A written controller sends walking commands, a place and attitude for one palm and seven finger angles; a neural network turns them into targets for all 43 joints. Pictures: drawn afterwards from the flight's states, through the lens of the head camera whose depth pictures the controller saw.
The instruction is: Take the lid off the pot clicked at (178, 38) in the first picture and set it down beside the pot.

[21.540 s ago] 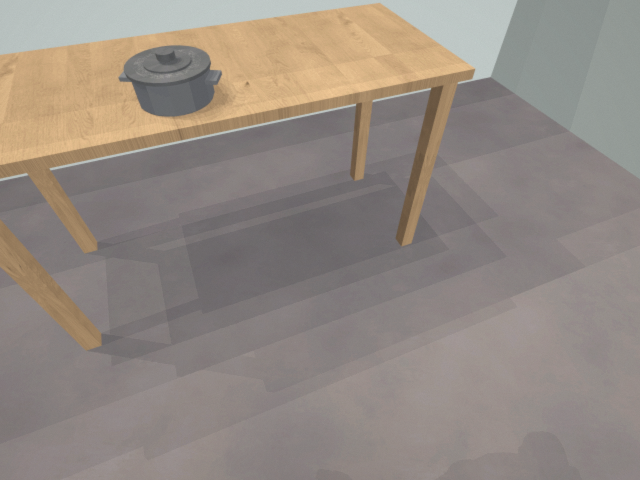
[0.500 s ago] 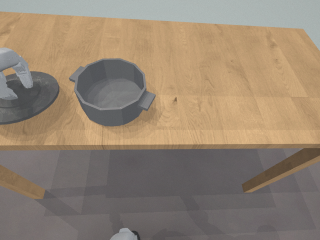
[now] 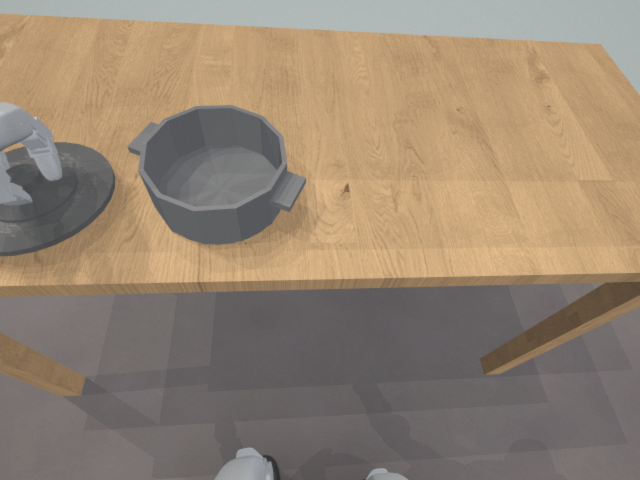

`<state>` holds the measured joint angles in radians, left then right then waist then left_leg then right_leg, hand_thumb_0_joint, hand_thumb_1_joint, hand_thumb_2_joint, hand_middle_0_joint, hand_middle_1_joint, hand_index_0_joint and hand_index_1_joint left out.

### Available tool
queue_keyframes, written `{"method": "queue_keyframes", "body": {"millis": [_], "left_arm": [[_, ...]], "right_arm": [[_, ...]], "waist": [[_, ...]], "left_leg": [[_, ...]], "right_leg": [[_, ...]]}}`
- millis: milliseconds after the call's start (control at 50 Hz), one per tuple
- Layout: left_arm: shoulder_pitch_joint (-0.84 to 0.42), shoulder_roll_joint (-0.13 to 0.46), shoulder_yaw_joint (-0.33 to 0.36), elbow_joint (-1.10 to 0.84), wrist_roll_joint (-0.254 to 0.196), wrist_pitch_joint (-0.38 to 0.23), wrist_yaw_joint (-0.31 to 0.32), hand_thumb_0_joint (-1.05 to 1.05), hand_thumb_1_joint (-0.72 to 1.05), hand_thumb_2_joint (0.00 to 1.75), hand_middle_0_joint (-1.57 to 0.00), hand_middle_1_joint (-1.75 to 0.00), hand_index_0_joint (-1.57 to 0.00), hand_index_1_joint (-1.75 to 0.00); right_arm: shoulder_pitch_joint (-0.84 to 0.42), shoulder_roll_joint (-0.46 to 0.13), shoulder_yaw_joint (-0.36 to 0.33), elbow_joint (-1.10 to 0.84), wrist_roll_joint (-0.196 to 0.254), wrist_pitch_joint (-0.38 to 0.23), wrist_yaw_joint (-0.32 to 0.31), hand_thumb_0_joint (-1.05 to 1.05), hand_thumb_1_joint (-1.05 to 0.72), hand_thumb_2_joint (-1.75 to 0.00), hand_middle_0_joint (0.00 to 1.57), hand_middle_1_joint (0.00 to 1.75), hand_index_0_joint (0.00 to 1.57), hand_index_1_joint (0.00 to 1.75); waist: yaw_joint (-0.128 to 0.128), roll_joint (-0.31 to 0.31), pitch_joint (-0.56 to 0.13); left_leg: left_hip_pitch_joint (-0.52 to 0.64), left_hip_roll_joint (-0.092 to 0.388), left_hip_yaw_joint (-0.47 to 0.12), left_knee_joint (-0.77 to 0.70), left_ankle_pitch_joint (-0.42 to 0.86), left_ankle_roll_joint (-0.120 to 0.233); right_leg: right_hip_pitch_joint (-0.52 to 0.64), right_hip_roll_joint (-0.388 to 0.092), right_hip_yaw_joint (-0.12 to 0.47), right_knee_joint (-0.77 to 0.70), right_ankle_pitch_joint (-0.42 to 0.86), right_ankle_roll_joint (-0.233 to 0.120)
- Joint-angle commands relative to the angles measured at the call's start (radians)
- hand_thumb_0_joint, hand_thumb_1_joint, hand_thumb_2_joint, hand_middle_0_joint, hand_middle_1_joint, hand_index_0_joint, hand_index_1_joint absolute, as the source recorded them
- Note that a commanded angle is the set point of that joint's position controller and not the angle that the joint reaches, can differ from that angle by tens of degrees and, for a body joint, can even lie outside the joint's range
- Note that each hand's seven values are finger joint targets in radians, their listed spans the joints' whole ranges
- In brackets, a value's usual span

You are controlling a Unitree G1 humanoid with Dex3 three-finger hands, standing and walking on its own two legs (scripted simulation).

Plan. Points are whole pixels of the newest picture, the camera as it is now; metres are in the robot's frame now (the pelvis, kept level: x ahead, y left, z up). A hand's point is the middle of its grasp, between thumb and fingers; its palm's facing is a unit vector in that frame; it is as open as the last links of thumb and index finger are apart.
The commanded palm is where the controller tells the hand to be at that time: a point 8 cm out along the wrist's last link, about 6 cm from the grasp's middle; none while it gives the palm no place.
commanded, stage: open the fingers wide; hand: left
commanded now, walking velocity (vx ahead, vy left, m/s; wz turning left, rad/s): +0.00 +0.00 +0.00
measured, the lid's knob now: (23, 179) +0.47 +0.35 +0.06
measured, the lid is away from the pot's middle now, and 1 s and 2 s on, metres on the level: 0.23 0.24 0.24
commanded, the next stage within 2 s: raise the empty hand in 1.04 s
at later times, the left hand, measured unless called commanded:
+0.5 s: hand out of the picture +0.42 +0.35 +0.10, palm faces -0.42 -0.11 -0.90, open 7.3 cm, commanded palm +0.46 +0.34 +0.16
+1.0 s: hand out of the picture +0.43 +0.34 +0.10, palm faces -0.42 -0.12 -0.90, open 10.8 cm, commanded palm +0.46 +0.34 +0.16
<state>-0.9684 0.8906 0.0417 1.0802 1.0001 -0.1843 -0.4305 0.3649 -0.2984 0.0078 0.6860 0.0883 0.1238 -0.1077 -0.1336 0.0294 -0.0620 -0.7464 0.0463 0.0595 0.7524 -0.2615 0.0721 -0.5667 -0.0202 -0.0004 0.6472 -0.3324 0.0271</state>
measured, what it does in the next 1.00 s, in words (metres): stands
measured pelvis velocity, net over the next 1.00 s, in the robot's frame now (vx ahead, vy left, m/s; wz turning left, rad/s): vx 0.00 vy -0.02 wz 0.02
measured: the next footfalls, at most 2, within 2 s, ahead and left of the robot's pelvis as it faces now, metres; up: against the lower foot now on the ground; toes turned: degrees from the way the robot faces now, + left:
none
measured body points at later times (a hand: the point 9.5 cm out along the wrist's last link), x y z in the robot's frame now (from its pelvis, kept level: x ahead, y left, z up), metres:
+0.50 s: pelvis -0.01 -0.01 +0.00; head +0.07 +0.02 +0.44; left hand +0.44 +0.35 +0.15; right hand +0.06 -0.30 -0.10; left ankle +0.06 +0.07 -0.71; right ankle -0.02 -0.18 -0.71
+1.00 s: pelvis +0.00 -0.02 +0.00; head +0.08 +0.00 +0.44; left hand +0.45 +0.35 +0.16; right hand +0.03 -0.30 -0.12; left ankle +0.06 +0.07 -0.71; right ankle -0.02 -0.18 -0.71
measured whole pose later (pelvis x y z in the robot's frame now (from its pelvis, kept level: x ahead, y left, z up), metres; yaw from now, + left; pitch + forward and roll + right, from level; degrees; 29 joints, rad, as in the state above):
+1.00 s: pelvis +0.00 -0.02 +0.00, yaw +1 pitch +13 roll -4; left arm -0.94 0.90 0.04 1.05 0.99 -0.17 -0.42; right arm 0.31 -0.28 0.01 0.68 0.10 0.19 -0.10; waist -0.11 0.03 -0.05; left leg -0.73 0.05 0.04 0.76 -0.26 0.05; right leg -0.55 -0.01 -0.01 0.68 -0.35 0.05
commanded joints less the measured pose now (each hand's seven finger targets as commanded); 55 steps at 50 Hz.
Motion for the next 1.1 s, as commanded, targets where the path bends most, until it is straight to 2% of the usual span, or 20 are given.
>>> {"method": "queue_keyframes", "body": {"millis": [0, 100, 140, 160, 220, 360, 420, 480, 560, 600, 660, 700, 760, 800, 840, 920, 940, 980, 1020, 1080], "left_arm": [[-0.405, 0.341, 0.119, -0.302, -0.023, -0.027, 0.071, 0.00, 0.70, 0.80, -0.86, -1.02, -0.87, -1.03], [-0.455, 0.408, 0.147, -0.321, -0.018, -0.014, 0.107, 0.00, 0.61, 0.75, -0.78, -1.01, -0.79, -1.02], [-0.454, 0.345, 0.091, -0.300, -0.026, -0.010, 0.103, 0.00, 0.57, 0.74, -0.75, -1.00, -0.76, -1.02], [-0.489, 0.353, 0.088, -0.320, -0.028, -0.010, 0.105, 0.00, 0.56, 0.74, -0.74, -1.00, -0.74, -1.01], [-0.471, 0.316, 0.052, -0.268, -0.032, 0.002, 0.096, 0.00, 0.50, 0.72, -0.69, -0.99, -0.70, -1.00], [-0.463, 0.311, 0.042, -0.261, -0.042, -0.005, 0.079, 0.00, 0.36, 0.69, -0.59, -0.96, -0.60, -0.97], [-0.429, 0.273, 0.011, -0.181, -0.038, 0.014, 0.068, 0.00, 0.30, 0.68, -0.55, -0.95, -0.55, -0.95], [-0.440, 0.249, -0.015, -0.193, -0.033, 0.017, 0.056, 0.00, 0.24, 0.68, -0.51, -0.93, -0.51, -0.93], [-0.443, 0.303, 0.039, -0.252, -0.038, 0.008, 0.052, 0.00, 0.15, 0.66, -0.45, -0.91, -0.46, -0.91], [-0.402, 0.303, 0.040, -0.165, -0.039, 0.015, 0.045, 0.00, 0.11, 0.66, -0.43, -0.90, -0.43, -0.90], [-0.446, 0.312, 0.036, -0.243, -0.029, 0.010, 0.051, 0.00, 0.05, 0.65, -0.39, -0.88, -0.39, -0.88], [-0.438, 0.312, 0.045, -0.231, -0.026, 0.009, 0.052, 0.00, 0.01, 0.64, -0.36, -0.87, -0.36, -0.87], [-0.405, 0.376, 0.109, -0.255, -0.031, -0.002, 0.054, 0.00, -0.01, 0.64, -0.35, -0.87, -0.35, -0.87], [-0.384, 0.348, 0.089, -0.196, -0.027, 0.007, 0.052, 0.00, -0.01, 0.64, -0.35, -0.86, -0.35, -0.86], [-0.373, 0.314, 0.063, -0.217, -0.032, 0.005, 0.049, 0.00, -0.01, 0.65, -0.35, -0.86, -0.35, -0.86], [-0.392, 0.340, 0.068, -0.195, -0.026, 0.019, 0.049, 0.00, -0.02, 0.66, -0.35, -0.85, -0.35, -0.85], [-0.397, 0.347, 0.080, -0.249, -0.037, 0.005, 0.046, 0.00, -0.02, 0.66, -0.35, -0.85, -0.35, -0.85], [-0.406, 0.344, 0.076, -0.224, -0.028, 0.011, 0.051, 0.00, -0.02, 0.66, -0.36, -0.85, -0.36, -0.85], [-0.374, 0.364, 0.098, -0.185, -0.026, 0.015, 0.050, 0.00, -0.02, 0.66, -0.36, -0.85, -0.36, -0.85], [-0.409, 0.291, 0.024, -0.179, -0.028, 0.021, 0.045, 0.00, -0.02, 0.67, -0.36, -0.84, -0.36, -0.84]], "right_arm": [[0.048, -0.195, -0.078, -0.079, -0.013, 0.022, 0.005, 0.00, -0.90, -0.90, 0.20, 0.30, 0.20, 0.30], [0.042, -0.198, -0.067, -0.083, -0.007, 0.013, -0.010, 0.00, -0.90, -0.90, 0.20, 0.30, 0.20, 0.30], [0.027, -0.194, -0.060, -0.083, -0.001, 0.007, -0.016, 0.00, -0.90, -0.90, 0.20, 0.30, 0.20, 0.30], [0.030, -0.197, -0.062, -0.075, -0.001, 0.003, -0.016, 0.00, -0.90, -0.90, 0.20, 0.30, 0.20, 0.30], [0.029, -0.197, -0.060, -0.070, 0.001, -0.007, -0.023, 0.00, -0.90, -0.90, 0.20, 0.30, 0.20, 0.30], [0.015, -0.195, -0.055, -0.068, 0.001, -0.016, -0.034, 0.00, -0.90, -0.90, 0.20, 0.30, 0.20, 0.30], [0.013, -0.200, -0.055, -0.062, 0.006, -0.006, -0.026, 0.00, -0.90, -0.90, 0.20, 0.30, 0.20, 0.30], [0.016, -0.198, -0.058, -0.060, 0.006, 0.002, -0.021, 0.00, -0.90, -0.90, 0.20, 0.30, 0.20, 0.30], [0.022, -0.193, -0.063, -0.069, 0.000, 0.012, -0.018, 0.00, -0.90, -0.90, 0.20, 0.30, 0.20, 0.30], [0.017, -0.196, -0.058, -0.066, 0.006, 0.020, -0.018, 0.00, -0.90, -0.90, 0.20, 0.30, 0.20, 0.30], [0.015, -0.194, -0.061, -0.070, 0.003, 0.026, -0.015, 0.00, -0.90, -0.90, 0.20, 0.30, 0.20, 0.30], [0.023, -0.195, -0.063, -0.068, 0.003, 0.028, -0.015, 0.00, -0.90, -0.90, 0.20, 0.30, 0.20, 0.30], [0.021, -0.189, -0.062, -0.078, 0.001, 0.033, -0.014, 0.00, -0.90, -0.90, 0.20, 0.30, 0.20, 0.30], [0.018, -0.191, -0.062, -0.072, 0.005, 0.040, -0.012, 0.00, -0.90, -0.90, 0.20, 0.30, 0.20, 0.30], [0.005, -0.186, -0.059, -0.084, 0.008, 0.038, -0.010, 0.00, -0.90, -0.90, 0.20, 0.30, 0.20, 0.30], [0.018, -0.189, -0.061, -0.077, 0.010, 0.044, -0.009, 0.00, -0.90, -0.90, 0.20, 0.30, 0.20, 0.30], [0.006, -0.188, -0.059, -0.082, 0.011, 0.041, -0.012, 0.00, -0.90, -0.90, 0.20, 0.30, 0.20, 0.30], [0.014, -0.188, -0.062, -0.077, 0.007, 0.044, -0.011, 0.00, -0.90, -0.90, 0.20, 0.30, 0.20, 0.30], [0.014, -0.189, -0.061, -0.081, 0.009, 0.044, -0.013, 0.00, -0.90, -0.90, 0.20, 0.30, 0.20, 0.30], [0.011, -0.189, -0.058, -0.072, 0.011, 0.040, -0.014, 0.00, -0.90, -0.90, 0.20, 0.30, 0.20, 0.30]], "waist": [[0.028, 0.169, -0.455], [0.030, 0.197, -0.464], [0.022, 0.184, -0.431], [0.017, 0.204, -0.434], [0.006, 0.156, -0.395], [0.013, 0.178, -0.406], [0.011, 0.116, -0.328], [0.011, 0.121, -0.365], [0.025, 0.159, -0.451], [0.017, 0.091, -0.361], [0.026, 0.161, -0.416], [0.023, 0.143, -0.403], [0.039, 0.156, -0.465], [0.027, 0.108, -0.401], [0.034, 0.117, -0.390], [0.020, 0.104, -0.383], [0.036, 0.131, -0.419], [0.025, 0.150, -0.407], [0.026, 0.097, -0.383], [0.010, 0.127, -0.342]], "left_leg": [[0.663, -0.021, -0.119, -0.057, 0.355, -0.025], [0.663, -0.028, -0.125, -0.089, 0.221, -0.018], [0.645, -0.031, -0.113, -0.096, 0.191, -0.014], [0.662, -0.026, -0.120, -0.101, 0.169, -0.017], [0.632, -0.032, -0.119, -0.109, 0.090, -0.010], [0.634, -0.034, -0.105, -0.090, 0.145, -0.014], [0.556, -0.038, -0.099, -0.099, 0.081, -0.013], [0.576, -0.039, -0.092, -0.080, 0.139, -0.012], [0.636, -0.039, -0.093, -0.058, 0.255, -0.013], [0.545, -0.045, -0.082, -0.060, 0.182, -0.010], [0.587, -0.041, -0.082, -0.061, 0.207, -0.014], [0.587, -0.038, -0.093, -0.064, 0.192, -0.014], [0.606, -0.043, -0.083, -0.046, 0.277, -0.011], [0.550, -0.046, -0.078, -0.052, 0.227, -0.010], [0.555, -0.046, -0.069, -0.055, 0.240, -0.007], [0.528, -0.049, -0.068, -0.056, 0.190, -0.003], [0.568, -0.041, -0.067, -0.055, 0.243, -0.006], [0.570, -0.044, -0.076, -0.053, 0.216, -0.008], [0.530, -0.048, -0.075, -0.057, 0.178, -0.004], [0.537, -0.042, -0.079, -0.064, 0.146, -0.009]], "right_leg": [[-0.158, 0.104, -0.079, -0.084, 0.117, -0.049], [-0.132, 0.099, -0.078, -0.096, 0.081, -0.056], [-0.133, 0.097, -0.079, -0.100, 0.076, -0.056], [-0.143, 0.096, -0.076, -0.103, 0.066, -0.054], [-0.141, 0.093, -0.076, -0.113, 0.047, -0.053], [-0.131, 0.093, -0.075, -0.099, 0.074, -0.054], [-0.140, 0.092, -0.078, -0.100, 0.049, -0.056], [-0.143, 0.094, -0.077, -0.084, 0.074, -0.056], [-0.122, 0.099, -0.077, -0.074, 0.122, -0.054], [-0.121, 0.100, -0.079, -0.078, 0.106, -0.053], [-0.125, 0.100, -0.076, -0.069, 0.104, -0.056], [-0.140, 0.100, -0.080, -0.072, 0.089, -0.057], [-0.094, 0.102, -0.073, -0.062, 0.146, -0.055], [-0.105, 0.102, -0.077, -0.069, 0.133, -0.054], [-0.106, 0.104, -0.079, -0.064, 0.135, -0.057], [-0.098, 0.102, -0.073, -0.074, 0.127, -0.053], [-0.091, 0.102, -0.079, -0.061, 0.140, -0.055], [-0.114, 0.102, -0.075, -0.069, 0.120, -0.055], [-0.099, 0.103, -0.075, -0.074, 0.109, -0.054], [-0.148, 0.101, -0.078, -0.077, 0.074, -0.054]]}}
